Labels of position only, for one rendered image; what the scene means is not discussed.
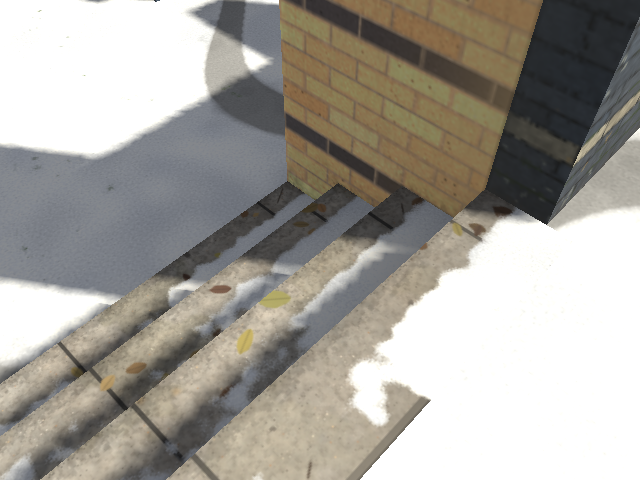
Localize stairs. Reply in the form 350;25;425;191
0;181;453;480

